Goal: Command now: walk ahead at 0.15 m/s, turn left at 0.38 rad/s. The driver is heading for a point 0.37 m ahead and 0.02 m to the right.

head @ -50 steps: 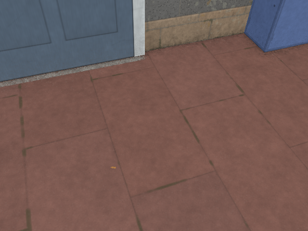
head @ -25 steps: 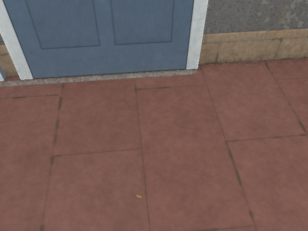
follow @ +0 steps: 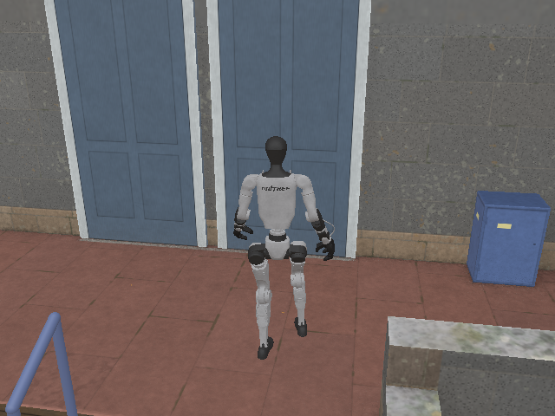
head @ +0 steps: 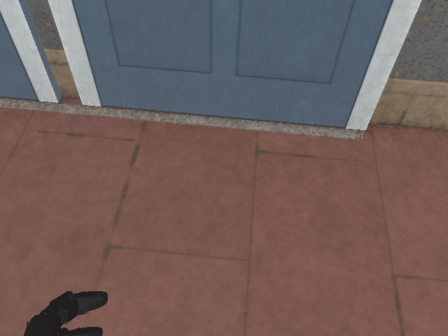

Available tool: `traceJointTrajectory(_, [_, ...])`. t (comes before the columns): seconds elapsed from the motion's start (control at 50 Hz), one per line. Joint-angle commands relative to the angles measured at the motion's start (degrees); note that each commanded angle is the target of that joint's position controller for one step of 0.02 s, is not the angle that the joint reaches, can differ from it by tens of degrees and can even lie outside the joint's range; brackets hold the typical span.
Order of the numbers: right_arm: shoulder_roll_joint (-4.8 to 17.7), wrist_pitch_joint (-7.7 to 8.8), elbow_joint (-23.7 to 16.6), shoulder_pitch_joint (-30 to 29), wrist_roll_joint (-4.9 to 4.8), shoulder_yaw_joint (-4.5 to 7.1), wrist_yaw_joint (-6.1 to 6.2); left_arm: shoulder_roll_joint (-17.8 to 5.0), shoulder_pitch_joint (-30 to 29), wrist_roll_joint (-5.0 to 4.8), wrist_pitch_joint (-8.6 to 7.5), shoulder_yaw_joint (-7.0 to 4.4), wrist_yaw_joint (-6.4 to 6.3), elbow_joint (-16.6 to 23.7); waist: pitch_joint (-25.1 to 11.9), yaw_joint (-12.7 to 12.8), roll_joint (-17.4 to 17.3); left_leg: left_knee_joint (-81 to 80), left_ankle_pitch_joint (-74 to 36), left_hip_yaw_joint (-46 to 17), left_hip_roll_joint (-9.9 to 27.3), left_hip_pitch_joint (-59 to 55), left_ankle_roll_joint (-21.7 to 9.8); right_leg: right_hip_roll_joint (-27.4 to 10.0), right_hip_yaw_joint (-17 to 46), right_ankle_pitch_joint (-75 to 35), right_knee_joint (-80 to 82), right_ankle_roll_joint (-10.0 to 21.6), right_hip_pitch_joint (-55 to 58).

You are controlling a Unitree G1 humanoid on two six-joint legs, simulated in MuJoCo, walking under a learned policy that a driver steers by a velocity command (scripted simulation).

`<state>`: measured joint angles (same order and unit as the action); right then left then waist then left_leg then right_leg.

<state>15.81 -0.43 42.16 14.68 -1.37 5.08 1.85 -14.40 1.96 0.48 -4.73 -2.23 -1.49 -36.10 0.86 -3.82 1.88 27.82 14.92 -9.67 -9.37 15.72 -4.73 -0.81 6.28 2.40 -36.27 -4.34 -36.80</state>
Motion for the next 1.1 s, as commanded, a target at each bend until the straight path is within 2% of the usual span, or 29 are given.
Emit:
traceJointTrajectory(0.02, [5.8, -0.09, -4.12, -0.86, 0.3, 1.42, 0.64, -6.24, 1.41, 0.3, -1.09, -2.34, 0.69, 2.92, -9.21, 2.7, -8.73, 2.13, -22.58, -11.72, 13.87, -5.25, -5.39, 1.95, -1.34, -1.37, 7.03, 1.91, 11.65])
traceJointTrajectory(0.04, [4.69, 0.11, -4.61, -2.15, 0.36, 1.02, 0.61, -6.22, 3.28, 0.74, -1.63, -2.57, 0.8, 2.32, -8.86, 4.44, -8.62, 5.51, -21.25, -11.07, 12.19, -4.41, -3.9, 1.35, -2.07, -6.94, 12.32, 3.51, 16.52])
traceJointTrajectory(0.06, [1.98, 0.67, -5.59, -1.35, 1.25, 0.19, 0.5, -8.35, 5.33, 1.75, -2.1, -2.97, 0.5, 2.26, -11.54, 4.52, -5.24, 13.54, -15.64, -8.25, 8.62, -1.07, -1.42, -4.96, 2.14, -20.81, 11.93, 6.33, 25.4])
traceJointTrajectory(0.08, [0.27, 1.28, -5.08, 5.85, 1.75, -0.35, 0.4, -10.03, 6.37, 3.24, -1.81, -2.88, 0.15, 3.0, -14.86, 1.6, 7.21, 25.87, 12.68, -3.35, 2.0, 10.28, 2.23, -16.72, 14.0, -44.76, 8.56, 14.88, 38.63])
traceJointTrajectory(0.1, [3.16, 1.4, -4.99, 9.38, 1.07, -0.39, 0.12, -7.7, 9.33, 2.31, -0.87, -2.77, 0.32, 1.2, -19.82, 1.22, 16.91, 34.88, 24.9, -1.72, 2.77, 16.23, 5.32, -25.48, 28.93, -37.19, 11.5, 23.61, 42.03])
traceJointTrajectory(0.12, [7.72, 0.56, -3.92, 7.57, 0.92, 0.8, 0.11, -5.06, 7.8, 0.83, -0.19, -2.11, 0.47, 2.16, -18.1, 2.66, 9.03, 40.02, 22.79, -2.2, 5.65, 17.04, 7.39, -22.62, 28.76, -22.46, 12.81, 23.18, 39.07])
traceJointTrajectory(0.16, [7.84, -1.86, -4.81, -0.25, 0.94, 1.36, 0.74, -4.66, 5.41, 0.59, 1.53, -1.62, 0.58, 2.34, -11.16, 3.9, 2.33, 43.22, 17.18, 1.04, 7.36, 18.8, 9.34, -16.24, 19.51, -7.16, 14.68, 18.56, 31.24])
traceJointTrajectory(0.2, [4.29, -2.76, -5.2, -1.13, 0.91, 0.53, 0.79, -4.93, 1.83, 0.8, 2.74, -1.47, 0.49, 2.05, -6.57, 1.96, 3.39, 34.15, 13.76, 3.86, 9.31, 12.85, 9.37, -10.72, 11.26, -2.63, 17.26, 15.19, 21.07])
traceJointTrajectory(0.24, [0.71, -2.24, -4.47, -0.44, 1.09, -0.57, 0.69, -4.45, 1.75, 0.87, 3.35, -1.61, 0.64, 1.4, -7.27, 2.21, 6.49, 23.74, 13.11, 7.35, 8.86, 6.08, 9.35, -6.99, 5.6, -3.68, 17.63, 14.24, 18.87])
traceJointTrajectory(0.3, [1.13, -1.65, -3.86, -1.09, 1.31, -0.57, 0.57, -4.72, 4.46, 0.23, 3.48, -1.8, 0.68, -0.02, -9.29, 3.37, 7.99, 11.29, 6.99, 7.51, 9.41, 1.15, 8.41, -8.45, 6.98, 0.95, 16.62, 15.91, 22.26])
traceJointTrajectory(0.34, [1.28, -1.51, -2.92, 0.08, 1.63, -0.46, 0.23, -4.09, 4.99, -0.36, 3.61, -1.49, 0.69, -0.63, -8.35, 2.12, 7.12, 0.57, -1.85, 8.92, 8.56, -4.99, 6.41, -7.6, 6.46, 8.51, 15.9, 14.01, 19.53])
traceJointTrajectory(0.36, [2.23, -1.47, -3.46, -0.61, 2.48, -0.42, 0.08, -3.38, 6.66, -0.37, 3.38, -1.22, 0.77, -1.35, -7.86, 2.4, 5.59, -0.49, -4.05, 7.31, 9.96, -7.91, 5.15, -6.75, 5.98, 14.18, 15.74, 11.24, 16.83])
traceJointTrajectory(0.38, [4.27, -1.43, -4.65, -1.51, 3.19, -0.26, 0.15, -2.89, 6.96, 0.21, 3.01, -1.02, 0.98, -1.48, -6.53, 3.25, 1.96, -1.21, -5.78, 2.57, 14.59, -9.08, 3.06, -4.93, 3.9, 19.12, 13.34, 8.37, 13.32])
traceJointTrajectory(0.4, [6.19, -1.35, -3.46, -2.51, 2.7, 0.4, -0.01, -2.28, 8.3, 0.57, 2.65, -1.1, 1.19, -0.96, -4.73, 6.21, -7.94, -1.4, 3.46, 0.94, 15.56, -1.77, 0.48, -0.03, -2.25, 19.06, 11.93, 5.86, 15.73])
traceJointTrajectory(0.42, [2.58, -0.88, -4.04, -3.99, 2.45, -0.37, -0.27, -2.77, 5.82, 1.15, 2.5, -1.17, 1.07, -1.24, -3.03, 4.92, -9.0, -4.45, 11.04, 0.38, 14.97, 3.92, 0.15, 0.84, -3.98, 14.76, 8.8, 4.02, 20.46])
traceJointTrajectory(0.44, [0.94, -0.37, -3.92, -4.78, 2.8, -0.99, -0.27, -2.52, 5.25, 1.01, 2.5, -1.31, 0.97, -1.39, -1.71, 5.24, -9.21, -5.6, 13.24, 0.41, 14.72, 6.31, 1.03, 0.93, -4.17, 12.03, 7.8, 3.81, 22.24])
traceJointTrajectory(0.52, [1.78, 1.17, -3.34, -2.91, 2.03, -0.76, 0.24, -2.06, 7.13, 0.52, 2.56, -1.57, 0.67, -3.13, -0.06, 4.93, -6.02, -2.76, 5.46, 2.22, 13.22, 5.3, 3.03, 0.29, -3.12, 7.92, 7.24, 5.32, 22.47])
traceJointTrajectory(0.66, [0.84, 1.17, -2.85, -0.55, 1.65, -0.68, 0.52, -1.81, 7.37, 0.1, 2.58, -1.8, 0.75, -5.22, -1.85, 4.24, -2.62, -0.03, -2.03, 3.33, 12.09, 2.26, 2.91, -0.19, -2.68, 1.5, 6.01, 5.29, 23.98])
traceJointTrajectory(0.8, [0.06, 1.22, -1.94, 0.34, 1.55, -0.64, 0.47, -2.11, 7.0, -0.12, 3.18, -1.95, 0.17, -7.11, -2.58, 4.25, -2.18, 0.64, -5.61, 4.32, 11.34, 1.22, 3.16, -0.69, -2.12, -1.17, 5.2, 5.6, 25.32])
traceJointTrajectory(0.86, [-0.07, 1.26, -1.32, 0.71, 1.55, -0.62, 0.53, -2.14, 6.67, -0.19, 3.42, -1.96, -0.04, -8.11, -2.31, 4.27, -2.33, 0.44, -5.78, 4.56, 11.18, 1.17, 3.27, -0.76, -2.03, -1.16, 5.21, 5.61, 25.54])
traceJointTrajectory(0.9, [0.95, 1.01, 0.0, 3.16, 1.07, -0.13, 0.57, -1.92, 7.95, -0.59, 3.67, -2.02, -0.06, -9.66, -1.89, 3.92, -4.56, -2.14, 9.45, 3.63, 11.17, 1.42, 1.6, 2.13, -5.03, 14.77, 2.98, 5.81, 24.0])
traceJointTrajectory(0.92, [2.25, 1.02, 0.05, 3.94, 0.71, 0.25, 0.6, -2.32, 7.33, -0.94, 3.49, -2.17, -0.06, -9.74, 0.61, 3.36, -6.82, -4.79, 19.28, 0.47, 12.85, 2.16, -0.61, 3.64, -6.76, 23.3, 0.6, 5.78, 20.21])
traceJointTrajectory(0.96, [4.79, 1.99, 0.26, 6.06, 0.18, 0.69, 0.67, -2.05, 3.95, -2.14, 1.8, -2.05, 0.35, -8.41, 6.54, 1.93, -12.19, -13.06, 31.71, -12.32, 21.26, 0.54, -6.2, 4.15, -9.08, 24.32, -6.52, 6.2, 10.49])
traceJointTrajectory(0.98, [5.35, 2.61, 0.15, 4.17, 0.04, 0.65, 0.87, -1.83, 2.45, -2.37, 0.73, -1.87, 0.51, -7.88, 9.83, 2.3, -12.56, -13.47, 25.07, -16.0, 23.88, 1.62, -7.79, 2.39, -7.19, 21.08, -7.19, 7.09, 8.99])
traceJointTrajectory(1.0, [4.62, 3.07, -0.12, 1.32, 0.31, 0.21, 0.9, -1.7, 3.69, -1.98, 0.09, -1.8, 0.74, -8.37, 9.72, 3.96, -12.18, -10.55, 11.55, -13.59, 23.52, 1.37, -7.11, 1.32, -6.7, 18.77, -4.1, 7.81, 10.65])
traceJointTrajectory(1.04, [2.57, 3.25, -0.46, -1.58, 0.8, -0.33, 0.78, -2.79, 9.7, -0.5, -0.17, -2.32, 1.25, -11.11, 3.37, 6.46, -8.58, -1.39, -5.18, -3.52, 16.99, 2.02, -1.14, 0.02, -4.26, 2.83, 5.22, 8.39, 23.96])
traceJointTrajectory(1.06, [1.35, 3.37, -0.92, 0.47, 1.24, -0.49, 1.13, -7.3, 10.46, -0.46, 0.08, -3.53, 1.45, -11.67, 0.59, 4.33, 0.62, 6.93, -7.1, 5.26, 9.58, 2.65, 3.19, -2.74, 1.32, -6.52, 6.44, 10.43, 27.26])
traceJointTrajectory(1.08, [-0.1, 3.11, 0.02, 2.78, 1.69, -0.86, 1.51, -7.27, 13.3, -0.42, 0.62, -3.5, 1.76, -12.73, -3.49, 4.94, 8.16, 13.4, -0.83, 7.68, 7.31, 4.43, 6.98, -8.42, 9.79, -12.27, 10.3, 15.76, 31.98])
traceJointTrajectory(1.1, [0.41, 2.61, 0.65, 3.36, 1.15, -0.74, 1.73, -4.33, 14.31, -0.02, 0.95, -2.26, 1.77, -13.02, -4.77, 5.44, 10.08, 18.58, 11.45, 6.2, 8.2, 5.64, 8.71, -14.21, 16.68, -19.9, 13.7, 19.8, 33.23])
